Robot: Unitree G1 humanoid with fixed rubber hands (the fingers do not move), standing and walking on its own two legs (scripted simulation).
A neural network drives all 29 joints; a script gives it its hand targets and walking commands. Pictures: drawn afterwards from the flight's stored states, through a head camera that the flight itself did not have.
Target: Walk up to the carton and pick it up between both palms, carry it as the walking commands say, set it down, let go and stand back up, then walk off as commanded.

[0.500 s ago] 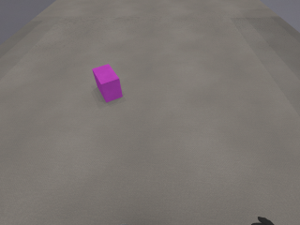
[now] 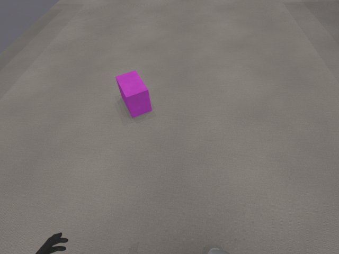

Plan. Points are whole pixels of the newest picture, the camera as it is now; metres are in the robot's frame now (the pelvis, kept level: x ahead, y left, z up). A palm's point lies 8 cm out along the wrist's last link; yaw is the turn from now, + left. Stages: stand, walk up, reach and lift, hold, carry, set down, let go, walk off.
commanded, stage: walk up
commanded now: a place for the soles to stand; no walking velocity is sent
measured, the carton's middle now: (133, 93) +1.38 +0.33 -0.64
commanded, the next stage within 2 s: none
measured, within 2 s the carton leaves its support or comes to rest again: neither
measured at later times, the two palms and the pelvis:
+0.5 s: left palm (36, 221) +0.24 +0.39 -0.09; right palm (278, 213) +0.23 -0.26 -0.10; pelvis +0.17 +0.06 +0.00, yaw +2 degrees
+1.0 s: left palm (38, 187) +0.33 +0.41 -0.08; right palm (249, 157) +0.41 -0.23 -0.11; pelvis +0.33 +0.07 +0.00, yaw +4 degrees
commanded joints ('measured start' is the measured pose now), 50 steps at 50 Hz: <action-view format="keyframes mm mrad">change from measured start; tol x32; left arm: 1 198 344 135 -40 -34 -43 46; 50 189 193 99 -156 -25 -10 29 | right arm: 1 -63 -217 -75 -120 -5 -20 -26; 19 249 -344 -142 9 -10 -46 -8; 45 -134 -186 -88 -83 -6 -7 37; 50 223 -252 -118 4 -6 -30 0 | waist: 1 58 -53 -89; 15 7 -181 55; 19 -113 390 -142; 32 32 159 -59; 35 135 -297 -121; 50 -143 137 -155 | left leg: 1 -557 60 -149 545 20 47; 17 35 45 99 -121 163 -8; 19 302 287 -458 -279 185 125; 31 -100 208 -288 -254 61 216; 36 -725 21 -145 537 -39 26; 50 211 57 -27 -169 158 80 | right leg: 1 551 -370 452 -273 -116 -209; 14 211 -231 28 -353 -281 -171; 18 116 -125 -93 370 75 -93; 21 -297 14 65 570 -325 -41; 32 231 49 -95 -49 -145 -1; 35 667 -413 589 -344 -289 -202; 45 277 -254 68 -307 -121 -188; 50 94 -125 -100 448 176 -67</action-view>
